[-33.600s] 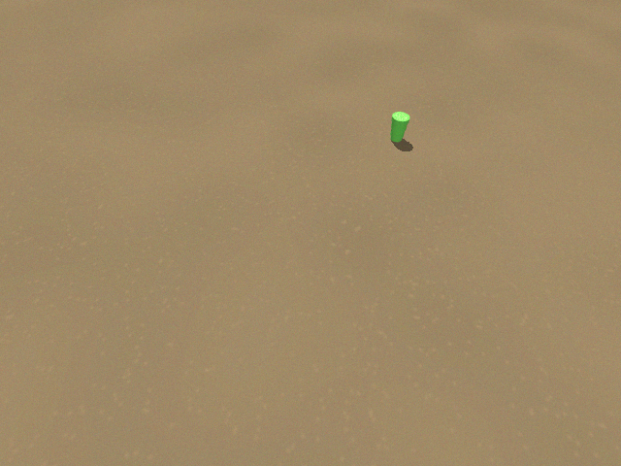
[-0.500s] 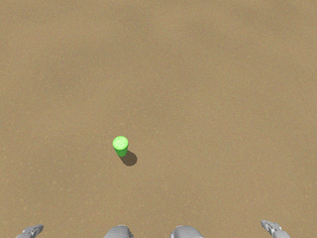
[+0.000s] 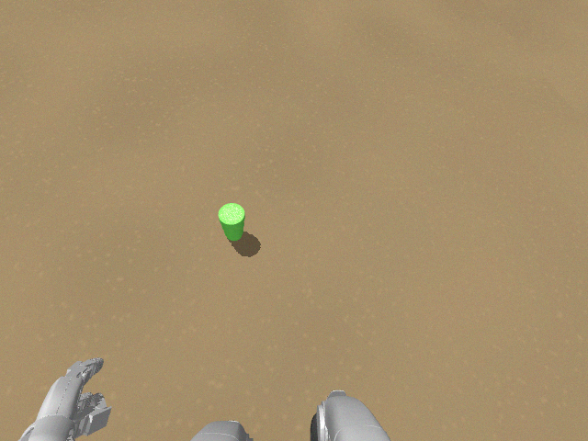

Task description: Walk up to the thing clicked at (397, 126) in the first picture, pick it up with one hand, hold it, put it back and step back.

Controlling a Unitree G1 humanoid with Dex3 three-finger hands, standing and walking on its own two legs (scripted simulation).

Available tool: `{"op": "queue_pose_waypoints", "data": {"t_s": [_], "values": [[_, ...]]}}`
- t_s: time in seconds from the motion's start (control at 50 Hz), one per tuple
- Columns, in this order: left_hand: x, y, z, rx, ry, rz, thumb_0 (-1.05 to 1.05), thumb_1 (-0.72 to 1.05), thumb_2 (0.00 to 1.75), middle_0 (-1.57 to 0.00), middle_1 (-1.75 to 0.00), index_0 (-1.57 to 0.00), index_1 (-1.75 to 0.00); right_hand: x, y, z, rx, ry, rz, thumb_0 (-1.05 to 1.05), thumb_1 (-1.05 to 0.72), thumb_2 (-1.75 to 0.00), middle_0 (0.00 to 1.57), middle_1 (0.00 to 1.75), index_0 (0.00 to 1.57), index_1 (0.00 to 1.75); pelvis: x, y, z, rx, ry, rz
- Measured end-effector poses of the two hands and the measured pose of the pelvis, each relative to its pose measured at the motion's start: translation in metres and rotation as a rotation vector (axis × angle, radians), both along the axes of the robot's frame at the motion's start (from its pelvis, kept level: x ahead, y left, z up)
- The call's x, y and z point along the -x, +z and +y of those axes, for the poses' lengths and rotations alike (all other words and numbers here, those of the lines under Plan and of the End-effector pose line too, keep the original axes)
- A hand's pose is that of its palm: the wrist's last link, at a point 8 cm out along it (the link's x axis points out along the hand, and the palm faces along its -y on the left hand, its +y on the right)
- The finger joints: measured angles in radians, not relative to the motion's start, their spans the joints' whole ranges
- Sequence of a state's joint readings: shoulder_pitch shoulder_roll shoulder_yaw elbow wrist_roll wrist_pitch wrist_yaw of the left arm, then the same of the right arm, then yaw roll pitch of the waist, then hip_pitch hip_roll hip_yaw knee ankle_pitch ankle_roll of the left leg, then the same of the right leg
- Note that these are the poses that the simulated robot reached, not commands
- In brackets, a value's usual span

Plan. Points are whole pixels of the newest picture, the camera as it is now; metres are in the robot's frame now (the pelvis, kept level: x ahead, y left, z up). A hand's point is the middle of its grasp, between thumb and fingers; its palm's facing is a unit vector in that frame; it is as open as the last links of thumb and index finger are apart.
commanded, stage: step back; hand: left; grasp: from the side
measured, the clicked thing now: (232, 224) +0.82 +0.22 -0.68
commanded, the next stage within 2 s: stand in 1.48 s
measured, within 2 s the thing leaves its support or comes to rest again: neither
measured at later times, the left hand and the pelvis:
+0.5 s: hand out of the picture -0.11 +0.21 -0.12, palm faces -0.02 -0.91 -0.42, open 7.4 cm; pelvis -0.16 -0.06 +0.01, yaw -2 degrees
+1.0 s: hand out of the picture -0.09 +0.20 -0.13, palm faces +0.05 -0.92 -0.40, open 7.4 cm; pelvis -0.16 -0.08 +0.01, yaw +2 degrees
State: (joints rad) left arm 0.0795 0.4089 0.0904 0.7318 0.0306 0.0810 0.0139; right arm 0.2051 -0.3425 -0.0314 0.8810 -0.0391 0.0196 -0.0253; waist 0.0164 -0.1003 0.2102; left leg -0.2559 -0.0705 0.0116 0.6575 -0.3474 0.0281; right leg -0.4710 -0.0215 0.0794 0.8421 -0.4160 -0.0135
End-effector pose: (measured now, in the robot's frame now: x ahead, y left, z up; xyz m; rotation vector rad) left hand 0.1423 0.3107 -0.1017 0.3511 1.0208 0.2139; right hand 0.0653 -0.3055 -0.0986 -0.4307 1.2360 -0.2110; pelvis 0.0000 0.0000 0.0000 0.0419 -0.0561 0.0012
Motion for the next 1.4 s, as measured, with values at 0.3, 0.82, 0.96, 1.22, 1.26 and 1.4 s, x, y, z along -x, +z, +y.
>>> {"op": "queue_pose_waypoints", "data": {"t_s": [0.3,0.82,0.96,1.22,1.26,1.4], "values": [[0.156,-0.012,-0.032,-0.009,-0.011,0.183,0.01,0.90,0.90,-0.21,-0.30,-0.20,-0.30,0.053,0.021,-0.057,0.044,0.032,-0.197,0.00,-0.90,-0.89,0.21,0.30,0.21,0.30,0.108,-0.002,-0.041,0.037,-0.080,0.028],[0.281,0.014,-0.042,-0.003,0.107,0.150,0.01,0.90,0.90,-0.21,-0.30,-0.20,-0.30,0.194,0.005,-0.052,-0.076,0.009,-0.028,0.00,-0.90,-0.89,0.20,0.30,0.21,0.30,0.178,0.016,-0.056,0.029,0.049,0.011],[0.255,0.012,-0.059,-0.002,0.075,0.114,0.01,0.90,0.90,-0.21,-0.30,-0.20,-0.30,0.177,0.006,-0.076,-0.057,0.001,-0.048,0.00,-0.90,-0.89,0.20,0.30,0.21,0.30,0.166,0.013,-0.072,0.032,0.040,0.005],[0.234,0.013,-0.074,0.003,0.121,0.090,0.01,0.90,0.90,-0.21,-0.30,-0.21,-0.30,0.125,-0.011,-0.074,-0.066,0.060,0.003,0.00,-0.91,-0.89,0.20,0.30,0.20,0.30,0.141,0.010,-0.072,0.049,0.082,0.017],[0.230,0.009,-0.065,0.003,0.131,0.098,0.01,0.90,0.90,-0.21,-0.30,-0.21,-0.30,0.121,-0.012,-0.068,-0.061,0.064,0.009,0.00,-0.91,-0.89,0.20,0.30,0.20,0.30,0.137,0.008,-0.067,0.047,0.092,0.020],[0.212,0.002,-0.045,0.015,0.139,0.125,0.01,0.90,0.90,-0.21,-0.30,-0.20,-0.30,0.108,-0.008,-0.042,-0.067,0.042,0.006,0.00,-0.91,-0.89,0.20,0.30,0.20,0.30,0.126,0.010,-0.052,0.044,0.069,0.017]]}}
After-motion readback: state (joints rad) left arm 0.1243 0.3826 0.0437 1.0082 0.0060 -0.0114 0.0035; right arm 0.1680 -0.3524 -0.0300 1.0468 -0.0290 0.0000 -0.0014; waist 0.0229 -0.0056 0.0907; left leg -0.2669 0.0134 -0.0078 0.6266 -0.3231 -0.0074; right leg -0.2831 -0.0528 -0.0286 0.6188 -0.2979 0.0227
